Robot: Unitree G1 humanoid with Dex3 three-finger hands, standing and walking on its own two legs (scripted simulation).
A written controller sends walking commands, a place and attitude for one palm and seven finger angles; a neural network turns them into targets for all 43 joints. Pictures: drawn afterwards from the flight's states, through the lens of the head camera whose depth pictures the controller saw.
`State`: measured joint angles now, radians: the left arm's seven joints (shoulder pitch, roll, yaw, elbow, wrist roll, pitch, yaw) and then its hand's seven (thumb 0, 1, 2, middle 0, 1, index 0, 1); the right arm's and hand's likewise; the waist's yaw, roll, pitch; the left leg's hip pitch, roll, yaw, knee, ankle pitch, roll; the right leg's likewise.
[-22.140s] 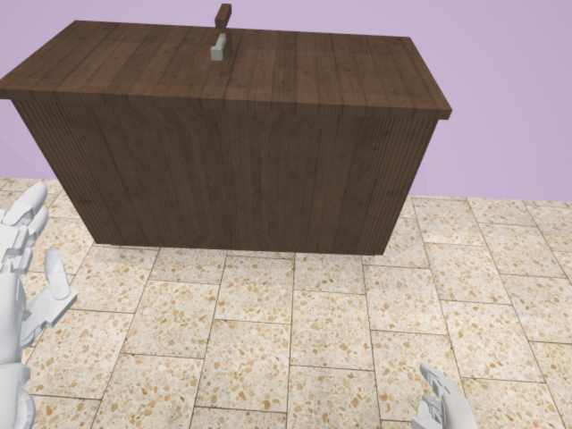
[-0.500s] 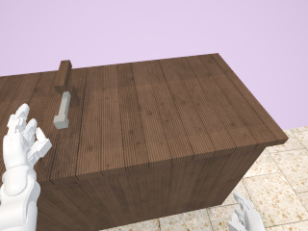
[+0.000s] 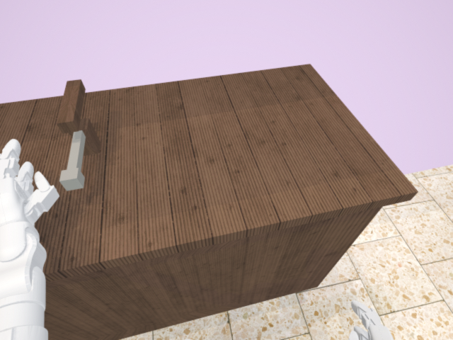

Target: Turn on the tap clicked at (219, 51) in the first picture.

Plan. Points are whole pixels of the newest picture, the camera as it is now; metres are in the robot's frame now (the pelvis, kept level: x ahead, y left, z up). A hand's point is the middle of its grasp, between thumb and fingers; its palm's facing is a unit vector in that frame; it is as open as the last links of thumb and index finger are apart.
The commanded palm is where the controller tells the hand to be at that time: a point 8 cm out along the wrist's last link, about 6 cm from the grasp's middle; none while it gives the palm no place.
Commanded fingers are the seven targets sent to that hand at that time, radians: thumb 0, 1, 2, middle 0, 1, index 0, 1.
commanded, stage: reach beside the lever's end, fingers flat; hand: left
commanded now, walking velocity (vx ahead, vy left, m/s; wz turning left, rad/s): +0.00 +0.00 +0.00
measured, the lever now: (72, 179) +0.35 +0.30 +0.10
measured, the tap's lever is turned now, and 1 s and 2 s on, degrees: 0 1 23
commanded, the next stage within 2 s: push the lever round in 0.36 s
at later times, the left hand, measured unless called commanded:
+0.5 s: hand (50, 199) +0.31 +0.32 +0.10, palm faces +0.52 -0.85 -0.10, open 7.8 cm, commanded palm +0.27 +0.34 +0.09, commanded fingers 0.00 0.90 0.90 -0.15 -0.15 -0.15 -0.15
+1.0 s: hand (69, 195) +0.32 +0.29 +0.10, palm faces +0.51 -0.85 -0.09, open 7.7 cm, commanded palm +0.28 +0.32 +0.09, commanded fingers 0.00 0.90 0.90 -0.15 -0.15 -0.15 -0.15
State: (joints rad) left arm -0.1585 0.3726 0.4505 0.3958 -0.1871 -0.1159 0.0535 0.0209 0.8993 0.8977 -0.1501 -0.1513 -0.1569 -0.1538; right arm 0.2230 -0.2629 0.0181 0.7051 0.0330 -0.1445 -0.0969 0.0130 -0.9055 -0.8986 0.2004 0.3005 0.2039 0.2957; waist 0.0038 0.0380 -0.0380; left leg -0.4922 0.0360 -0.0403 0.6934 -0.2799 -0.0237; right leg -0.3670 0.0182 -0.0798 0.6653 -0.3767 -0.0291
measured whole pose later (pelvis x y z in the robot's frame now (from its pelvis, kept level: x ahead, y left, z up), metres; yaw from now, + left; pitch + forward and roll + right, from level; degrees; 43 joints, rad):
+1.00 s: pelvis +0.00 +0.00 +0.00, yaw +0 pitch +4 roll -1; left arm -0.13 0.30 0.37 0.34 -0.17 -0.14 0.13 0.01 0.91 0.91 -0.15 -0.15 -0.16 -0.15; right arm 0.21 -0.25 0.02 0.70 0.03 -0.12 -0.08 0.01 -0.91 -0.90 0.20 0.30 0.20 0.30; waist 0.01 0.04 -0.05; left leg -0.50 0.03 -0.05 0.71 -0.29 -0.03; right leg -0.37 0.02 -0.08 0.69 -0.39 -0.03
